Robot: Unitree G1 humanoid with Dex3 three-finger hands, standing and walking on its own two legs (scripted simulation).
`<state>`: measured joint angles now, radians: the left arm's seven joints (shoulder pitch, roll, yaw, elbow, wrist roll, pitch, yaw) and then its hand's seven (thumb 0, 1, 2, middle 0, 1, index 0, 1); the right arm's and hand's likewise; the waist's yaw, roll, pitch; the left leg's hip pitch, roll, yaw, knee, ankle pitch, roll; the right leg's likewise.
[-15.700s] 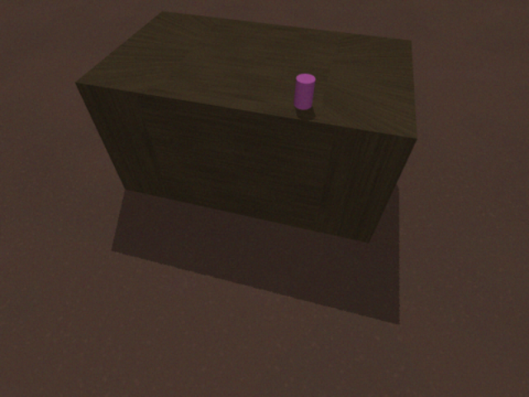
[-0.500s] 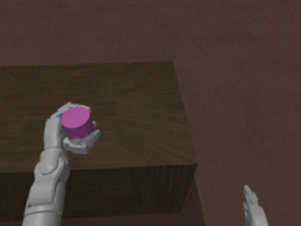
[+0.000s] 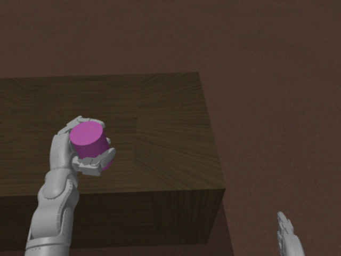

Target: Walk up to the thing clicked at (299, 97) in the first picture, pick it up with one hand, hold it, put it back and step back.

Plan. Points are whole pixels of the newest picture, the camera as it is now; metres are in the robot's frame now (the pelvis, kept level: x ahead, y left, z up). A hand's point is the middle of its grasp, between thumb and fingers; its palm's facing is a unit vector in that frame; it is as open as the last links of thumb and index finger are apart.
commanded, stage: hold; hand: left
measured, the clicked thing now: (93, 147) +0.32 +0.18 +0.13
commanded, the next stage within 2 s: crouch in 1.74 s
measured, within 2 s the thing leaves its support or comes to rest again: neither
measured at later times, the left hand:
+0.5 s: hand (98, 149) +0.33 +0.17 +0.12, palm faces +0.14 -0.99 -0.01, open 8.9 cm
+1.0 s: hand (101, 150) +0.33 +0.16 +0.11, palm faces +0.12 -0.99 -0.01, open 8.9 cm
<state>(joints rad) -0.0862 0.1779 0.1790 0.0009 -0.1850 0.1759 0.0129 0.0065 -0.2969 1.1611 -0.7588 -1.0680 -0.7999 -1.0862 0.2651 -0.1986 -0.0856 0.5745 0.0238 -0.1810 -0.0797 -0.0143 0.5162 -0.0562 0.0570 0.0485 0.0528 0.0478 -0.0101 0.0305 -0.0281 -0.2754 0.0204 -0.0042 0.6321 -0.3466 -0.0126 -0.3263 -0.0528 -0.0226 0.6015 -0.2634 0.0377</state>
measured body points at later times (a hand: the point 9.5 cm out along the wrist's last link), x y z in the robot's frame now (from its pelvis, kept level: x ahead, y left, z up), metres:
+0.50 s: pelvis +0.01 +0.00 +0.00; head +0.00 -0.01 +0.45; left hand +0.31 +0.22 +0.12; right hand +0.17 -0.25 -0.07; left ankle -0.01 +0.13 -0.73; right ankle +0.03 -0.14 -0.73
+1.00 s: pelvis +0.01 +0.00 +0.01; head +0.00 -0.02 +0.46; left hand +0.31 +0.22 +0.12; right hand +0.17 -0.25 -0.07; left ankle -0.01 +0.13 -0.73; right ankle +0.03 -0.14 -0.73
